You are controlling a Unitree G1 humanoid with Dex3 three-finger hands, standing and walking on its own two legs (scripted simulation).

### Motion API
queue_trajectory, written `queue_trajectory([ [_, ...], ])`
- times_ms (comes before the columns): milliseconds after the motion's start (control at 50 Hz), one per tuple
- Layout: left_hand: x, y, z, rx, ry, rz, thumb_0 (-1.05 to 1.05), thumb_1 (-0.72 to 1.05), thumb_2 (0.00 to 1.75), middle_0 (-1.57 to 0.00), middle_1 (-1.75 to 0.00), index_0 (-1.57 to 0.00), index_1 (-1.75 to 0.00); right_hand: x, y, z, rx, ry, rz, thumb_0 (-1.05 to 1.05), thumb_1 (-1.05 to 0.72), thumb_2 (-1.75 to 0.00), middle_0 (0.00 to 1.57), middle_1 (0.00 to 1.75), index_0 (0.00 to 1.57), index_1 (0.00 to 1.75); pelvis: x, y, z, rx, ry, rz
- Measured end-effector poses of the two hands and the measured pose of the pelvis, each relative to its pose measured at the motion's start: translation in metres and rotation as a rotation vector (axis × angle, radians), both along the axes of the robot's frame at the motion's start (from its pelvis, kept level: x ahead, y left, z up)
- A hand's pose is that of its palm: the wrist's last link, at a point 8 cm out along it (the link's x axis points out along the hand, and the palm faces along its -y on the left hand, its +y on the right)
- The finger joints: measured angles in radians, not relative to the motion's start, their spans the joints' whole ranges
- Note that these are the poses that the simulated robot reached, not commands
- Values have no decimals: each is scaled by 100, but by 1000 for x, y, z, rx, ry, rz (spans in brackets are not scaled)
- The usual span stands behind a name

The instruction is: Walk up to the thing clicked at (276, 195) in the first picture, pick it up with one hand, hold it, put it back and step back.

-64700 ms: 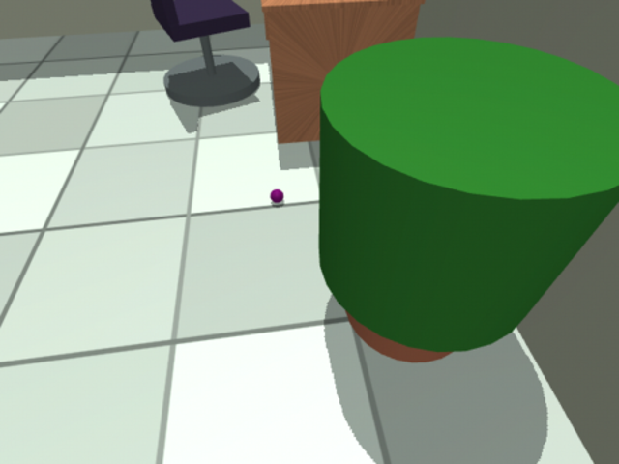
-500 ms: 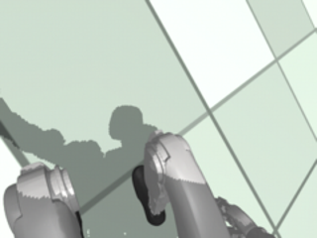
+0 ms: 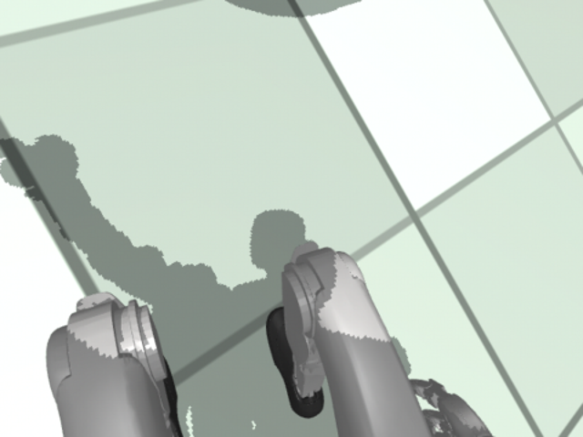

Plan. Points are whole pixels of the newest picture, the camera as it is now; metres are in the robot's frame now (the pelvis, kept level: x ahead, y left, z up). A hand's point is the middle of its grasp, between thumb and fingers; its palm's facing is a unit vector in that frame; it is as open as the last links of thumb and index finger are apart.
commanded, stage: lift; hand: left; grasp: from above
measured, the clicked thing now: out of the picture +0.51 +0.37 -0.18
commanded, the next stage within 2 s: hold in 1.64 s
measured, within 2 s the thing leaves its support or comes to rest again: neither
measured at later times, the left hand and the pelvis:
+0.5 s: hand out of the picture +0.42 +0.36 -0.03, palm faces -0.45 -0.13 -0.88, open 8.2 cm; pelvis +0.00 +0.00 +0.08, yaw +5 degrees
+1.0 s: hand out of the picture +0.34 +0.32 +0.18, palm faces -0.42 -0.15 -0.89, open 8.3 cm; pelvis +0.01 +0.00 +0.25, yaw +9 degrees
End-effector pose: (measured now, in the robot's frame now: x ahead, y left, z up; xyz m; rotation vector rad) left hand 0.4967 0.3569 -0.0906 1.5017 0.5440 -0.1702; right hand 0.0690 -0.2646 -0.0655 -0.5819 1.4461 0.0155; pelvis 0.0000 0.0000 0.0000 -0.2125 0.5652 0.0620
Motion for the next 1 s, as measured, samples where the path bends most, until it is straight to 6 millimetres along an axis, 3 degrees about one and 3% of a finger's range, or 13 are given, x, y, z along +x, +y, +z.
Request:
queue_trajectory([
  [260, -27, 4, 38, -32, 47, 24, -1, 26, 30, -69, -60, -81, -51, 1, -1, 14, 8, 3, -62, 0, -91, -90, 21, 30, 20, 30, -2, 0, 27, 18, 36, 24],
  [540, -75, 9, 128, -55, 18, -3, -1, 25, 32, -69, -60, -81, -53, 48, 8, 54, 43, -138, -84, 0, -91, -90, 21, 30, 20, 30, -2, 4, 86, 53, 52, 52],
  [740, -107, -1, 212, -57, -11, 7, -1, 25, 36, -65, -63, -78, -57, 78, 26, 108, 112, -255, -93, 0, -90, -90, 21, 30, 20, 30, -1, 5, 148, 80, -1, 71],
  [1000, -152, -31, 329, -68, -13, 8, 0, 25, 39, -63, -66, -75, -60, 83, 30, 209, 149, -349, -137, 1, -90, -90, 21, 30, 20, 30, 8, 3, 254, 130, -134, 92],
])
